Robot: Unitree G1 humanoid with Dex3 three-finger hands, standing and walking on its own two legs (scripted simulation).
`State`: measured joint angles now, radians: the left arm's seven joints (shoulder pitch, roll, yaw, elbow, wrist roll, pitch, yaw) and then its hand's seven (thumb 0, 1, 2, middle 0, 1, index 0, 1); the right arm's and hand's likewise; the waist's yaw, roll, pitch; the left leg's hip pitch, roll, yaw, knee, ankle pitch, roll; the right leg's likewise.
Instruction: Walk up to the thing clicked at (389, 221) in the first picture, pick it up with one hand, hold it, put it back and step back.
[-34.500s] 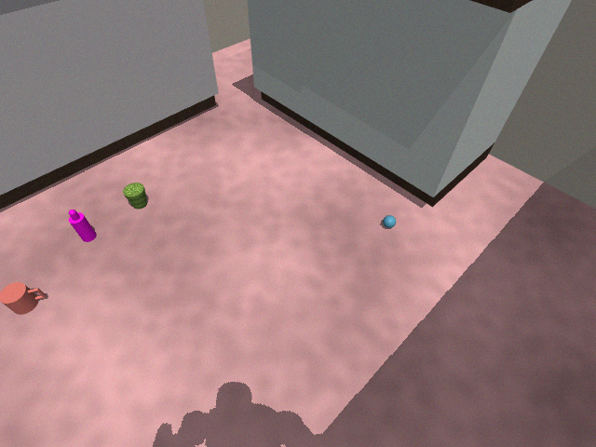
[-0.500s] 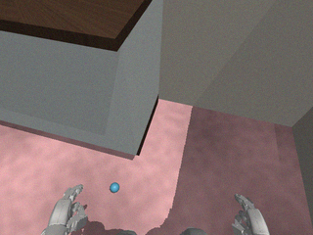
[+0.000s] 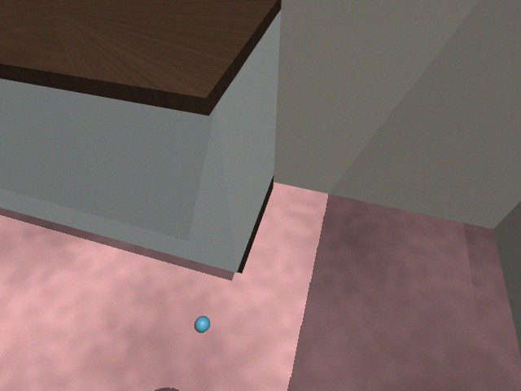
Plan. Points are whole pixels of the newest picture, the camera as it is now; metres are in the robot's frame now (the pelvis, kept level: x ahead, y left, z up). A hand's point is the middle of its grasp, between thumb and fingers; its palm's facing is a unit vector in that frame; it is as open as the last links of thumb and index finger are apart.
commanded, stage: stand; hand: left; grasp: from above
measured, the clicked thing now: (202, 323) +0.46 +0.24 -0.74
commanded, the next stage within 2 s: step back in 1.94 s
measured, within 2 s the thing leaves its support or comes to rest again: neither
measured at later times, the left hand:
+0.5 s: hand out of the picture +0.06 +0.22 -0.15, palm faces +0.05 -0.94 -0.33, open 7.4 cm
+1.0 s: hand out of the picture +0.07 +0.23 -0.15, palm faces +0.02 -0.94 -0.33, open 7.4 cm
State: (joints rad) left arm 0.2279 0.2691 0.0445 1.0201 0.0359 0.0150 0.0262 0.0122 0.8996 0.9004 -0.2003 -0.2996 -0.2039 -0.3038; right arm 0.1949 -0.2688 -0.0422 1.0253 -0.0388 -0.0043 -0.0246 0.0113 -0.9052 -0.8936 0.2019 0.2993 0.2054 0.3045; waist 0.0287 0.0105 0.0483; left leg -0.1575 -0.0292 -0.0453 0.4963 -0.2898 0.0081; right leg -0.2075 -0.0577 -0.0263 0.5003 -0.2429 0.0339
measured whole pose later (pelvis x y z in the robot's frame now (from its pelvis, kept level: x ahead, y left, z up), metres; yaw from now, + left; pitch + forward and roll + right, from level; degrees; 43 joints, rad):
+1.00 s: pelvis +0.01 -0.02 +0.01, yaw -1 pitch -3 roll +0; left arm 0.11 0.30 0.04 1.17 0.02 0.00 0.01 0.01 0.90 0.90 -0.20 -0.30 -0.20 -0.30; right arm 0.14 -0.32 -0.01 1.14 -0.02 -0.01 -0.02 0.01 -0.91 -0.89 0.20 0.30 0.21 0.30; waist 0.02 0.02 0.06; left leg -0.06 0.01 -0.05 0.32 -0.21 -0.02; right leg -0.12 -0.02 -0.03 0.34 -0.17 0.01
